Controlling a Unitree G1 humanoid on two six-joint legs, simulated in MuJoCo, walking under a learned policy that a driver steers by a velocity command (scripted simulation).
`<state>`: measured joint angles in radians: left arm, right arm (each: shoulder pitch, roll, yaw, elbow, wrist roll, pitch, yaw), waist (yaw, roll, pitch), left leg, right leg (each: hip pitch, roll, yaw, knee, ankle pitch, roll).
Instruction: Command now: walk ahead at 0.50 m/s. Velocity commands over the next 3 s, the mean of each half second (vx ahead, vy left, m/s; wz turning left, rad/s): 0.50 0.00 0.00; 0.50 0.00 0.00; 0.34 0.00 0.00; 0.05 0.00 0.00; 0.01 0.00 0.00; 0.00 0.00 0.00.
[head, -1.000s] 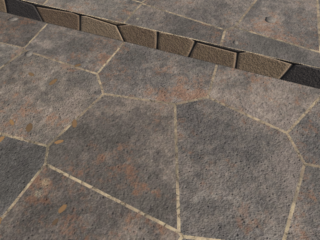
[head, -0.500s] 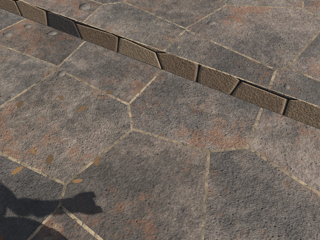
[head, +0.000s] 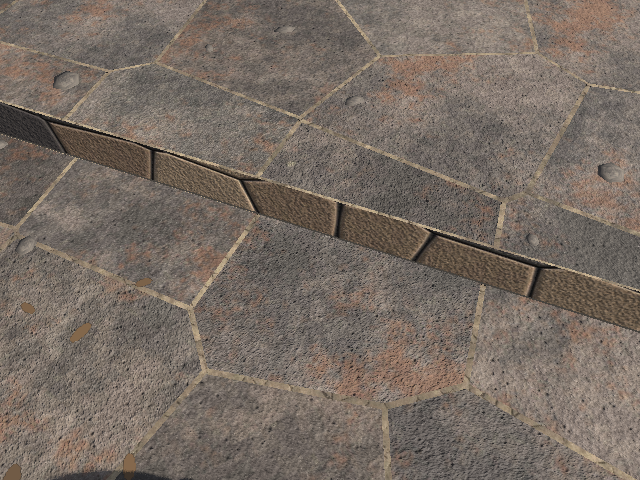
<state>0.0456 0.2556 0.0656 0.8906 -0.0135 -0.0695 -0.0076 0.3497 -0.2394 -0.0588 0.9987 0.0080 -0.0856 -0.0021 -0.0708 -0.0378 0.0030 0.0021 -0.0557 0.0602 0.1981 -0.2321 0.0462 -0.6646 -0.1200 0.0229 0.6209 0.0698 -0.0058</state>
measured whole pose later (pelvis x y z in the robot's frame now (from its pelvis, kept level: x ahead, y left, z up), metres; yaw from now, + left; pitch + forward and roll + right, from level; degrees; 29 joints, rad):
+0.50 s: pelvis +0.29 -0.06 +0.00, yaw +0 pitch +2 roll -1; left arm 0.35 0.24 0.06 1.00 0.00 -0.09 0.00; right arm 0.07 -0.27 -0.07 0.90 0.01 -0.07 0.00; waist 0.06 0.04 0.00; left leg -0.69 0.13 -0.03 0.70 0.05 0.00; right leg -0.04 0.06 -0.06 0.21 -0.20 -0.06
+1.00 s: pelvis +0.57 +0.01 +0.00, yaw +0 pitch +0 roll +1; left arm 0.16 0.25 0.04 0.93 0.04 -0.03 -0.03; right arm 0.36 -0.23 -0.05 1.03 -0.02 -0.08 0.01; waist -0.03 -0.04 0.03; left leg -0.08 -0.06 0.07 0.25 -0.17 0.07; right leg -0.56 -0.10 -0.01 0.84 -0.17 -0.01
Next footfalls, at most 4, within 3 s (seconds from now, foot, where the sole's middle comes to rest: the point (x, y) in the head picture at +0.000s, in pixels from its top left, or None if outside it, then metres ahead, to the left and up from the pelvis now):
0.14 right None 0.27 -0.15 -0.78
0.68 left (267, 440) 0.59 0.09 -0.78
1.18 right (354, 336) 0.83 -0.12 -0.78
1.56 left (267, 324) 0.87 0.09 -0.78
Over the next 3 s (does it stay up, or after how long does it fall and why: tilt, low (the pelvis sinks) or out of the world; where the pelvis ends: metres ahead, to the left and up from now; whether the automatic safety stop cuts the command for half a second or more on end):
stays up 0.81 0.00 0.00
